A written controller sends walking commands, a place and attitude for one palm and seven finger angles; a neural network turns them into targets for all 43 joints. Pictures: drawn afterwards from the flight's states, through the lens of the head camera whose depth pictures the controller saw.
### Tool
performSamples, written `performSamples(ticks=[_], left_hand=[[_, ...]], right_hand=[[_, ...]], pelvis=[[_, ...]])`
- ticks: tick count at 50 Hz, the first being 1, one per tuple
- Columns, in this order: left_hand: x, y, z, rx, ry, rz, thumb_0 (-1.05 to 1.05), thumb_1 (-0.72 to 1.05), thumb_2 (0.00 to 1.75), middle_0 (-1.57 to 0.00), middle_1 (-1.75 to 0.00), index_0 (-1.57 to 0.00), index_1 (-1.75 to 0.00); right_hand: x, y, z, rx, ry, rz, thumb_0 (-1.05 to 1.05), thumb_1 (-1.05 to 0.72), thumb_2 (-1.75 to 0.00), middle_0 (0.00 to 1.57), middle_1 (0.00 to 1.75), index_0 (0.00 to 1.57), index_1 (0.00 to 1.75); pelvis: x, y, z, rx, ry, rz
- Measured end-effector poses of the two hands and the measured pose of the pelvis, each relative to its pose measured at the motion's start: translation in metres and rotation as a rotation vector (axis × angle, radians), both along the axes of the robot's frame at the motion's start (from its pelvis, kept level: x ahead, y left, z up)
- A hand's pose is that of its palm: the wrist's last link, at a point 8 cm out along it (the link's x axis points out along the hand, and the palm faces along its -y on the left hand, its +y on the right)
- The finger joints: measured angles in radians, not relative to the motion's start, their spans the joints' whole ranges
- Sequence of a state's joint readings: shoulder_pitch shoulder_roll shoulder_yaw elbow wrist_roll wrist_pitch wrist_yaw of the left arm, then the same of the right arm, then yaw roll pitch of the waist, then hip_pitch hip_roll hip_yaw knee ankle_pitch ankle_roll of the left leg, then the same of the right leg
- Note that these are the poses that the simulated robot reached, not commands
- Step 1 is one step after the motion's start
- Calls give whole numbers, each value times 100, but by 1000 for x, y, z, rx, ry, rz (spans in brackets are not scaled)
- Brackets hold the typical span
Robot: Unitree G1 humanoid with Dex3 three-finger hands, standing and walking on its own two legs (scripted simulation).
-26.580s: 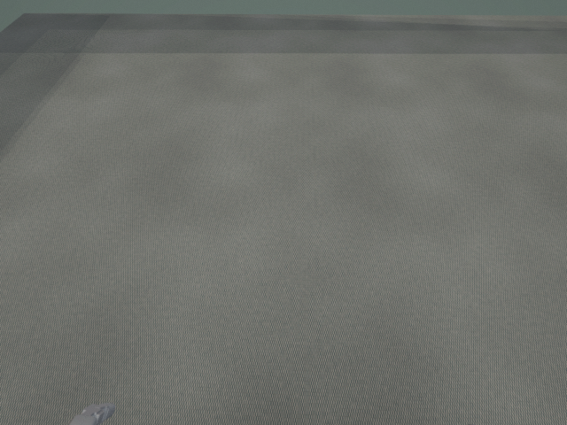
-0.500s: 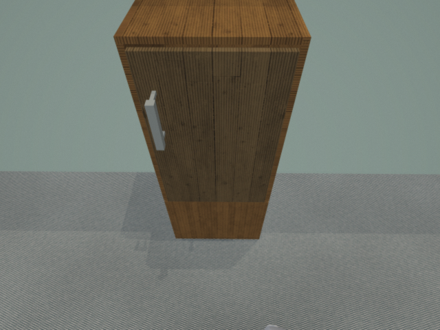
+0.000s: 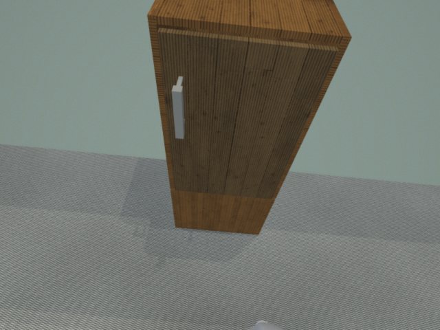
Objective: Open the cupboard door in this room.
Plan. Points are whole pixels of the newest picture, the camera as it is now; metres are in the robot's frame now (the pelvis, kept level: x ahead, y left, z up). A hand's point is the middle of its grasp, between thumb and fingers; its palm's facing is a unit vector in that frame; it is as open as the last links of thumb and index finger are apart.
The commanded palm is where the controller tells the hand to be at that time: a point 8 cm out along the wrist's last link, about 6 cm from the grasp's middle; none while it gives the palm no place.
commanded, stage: come to a stop and stand still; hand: left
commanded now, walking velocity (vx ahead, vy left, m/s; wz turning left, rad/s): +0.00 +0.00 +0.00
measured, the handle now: (180, 108) +0.58 +0.14 +0.04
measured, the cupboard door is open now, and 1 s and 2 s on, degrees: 0 0 0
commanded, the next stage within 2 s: look again from close up in 1.22 s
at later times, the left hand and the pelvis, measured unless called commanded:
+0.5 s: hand out of the picture -0.02 +0.16 -0.17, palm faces -0.03 -0.98 -0.19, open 7.3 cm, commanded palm none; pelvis -0.02 -0.01 +0.01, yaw -2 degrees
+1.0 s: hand out of the picture -0.03 +0.12 -0.17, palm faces +0.01 -0.99 -0.16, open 7.3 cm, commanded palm none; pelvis -0.01 -0.03 +0.01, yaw -1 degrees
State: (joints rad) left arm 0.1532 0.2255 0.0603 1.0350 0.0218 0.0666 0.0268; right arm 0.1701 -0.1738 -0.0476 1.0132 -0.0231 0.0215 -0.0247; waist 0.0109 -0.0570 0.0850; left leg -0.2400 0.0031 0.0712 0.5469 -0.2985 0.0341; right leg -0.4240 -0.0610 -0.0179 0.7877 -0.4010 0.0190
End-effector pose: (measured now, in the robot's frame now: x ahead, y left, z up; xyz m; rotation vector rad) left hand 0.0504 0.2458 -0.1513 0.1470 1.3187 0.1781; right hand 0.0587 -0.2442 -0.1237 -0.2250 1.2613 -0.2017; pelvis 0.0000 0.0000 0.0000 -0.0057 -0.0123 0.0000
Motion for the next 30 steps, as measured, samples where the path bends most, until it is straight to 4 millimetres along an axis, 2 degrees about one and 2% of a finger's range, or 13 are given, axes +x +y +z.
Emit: performSamples(ticks=[6,12,16,22,30], left_hand=[[-41,13,11,11,79,11,0,91,90,-20,-30,-20,-30],[-65,3,14,23,144,-12,0,91,90,-20,-30,-20,-30],[-71,-13,20,18,140,-29,0,91,90,-20,-30,-20,-30],[-69,-36,19,-12,107,-49,0,91,90,-20,-30,-20,-30],[-74,-49,16,-22,107,-47,1,92,90,-20,-30,-20,-30]], right_hand=[[-4,24,2,40,5,6,1,-91,-90,20,30,20,30],[-21,27,-12,85,13,-38,0,-93,-90,20,30,20,30],[-42,21,-19,102,48,-68,0,-94,-89,20,30,20,30],[-79,16,-18,115,117,-85,0,-93,-90,20,30,20,30],[-120,15,-16,128,213,-110,1,-91,-90,20,30,20,30]], pelvis=[[-2,9,9,4,22,-13],[-7,8,6,36,26,-25],[-12,5,8,24,12,-25],[-18,-6,10,23,-4,-28],[-21,-18,11,19,-7,-25]])
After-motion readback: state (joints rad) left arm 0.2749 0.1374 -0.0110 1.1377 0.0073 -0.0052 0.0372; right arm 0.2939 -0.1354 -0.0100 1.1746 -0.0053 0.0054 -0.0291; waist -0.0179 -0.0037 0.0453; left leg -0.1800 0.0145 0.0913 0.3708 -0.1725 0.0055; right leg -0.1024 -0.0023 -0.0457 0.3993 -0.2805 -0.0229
